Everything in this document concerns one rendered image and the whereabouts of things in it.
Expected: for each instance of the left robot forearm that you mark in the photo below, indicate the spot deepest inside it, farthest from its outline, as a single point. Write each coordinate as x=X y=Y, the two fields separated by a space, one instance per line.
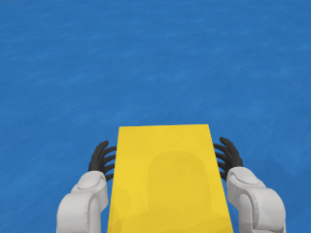
x=80 y=210

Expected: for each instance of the robot left hand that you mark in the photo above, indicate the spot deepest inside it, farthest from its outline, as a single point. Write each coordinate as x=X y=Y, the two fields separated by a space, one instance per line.
x=98 y=160

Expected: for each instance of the right robot forearm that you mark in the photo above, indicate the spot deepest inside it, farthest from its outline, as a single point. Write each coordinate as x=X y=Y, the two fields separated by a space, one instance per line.
x=260 y=209

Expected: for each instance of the robot right hand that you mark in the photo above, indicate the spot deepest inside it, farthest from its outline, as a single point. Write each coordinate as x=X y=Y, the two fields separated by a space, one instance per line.
x=230 y=157

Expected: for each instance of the carton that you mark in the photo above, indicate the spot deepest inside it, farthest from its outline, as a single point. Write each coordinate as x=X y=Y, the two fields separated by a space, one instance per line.
x=167 y=180

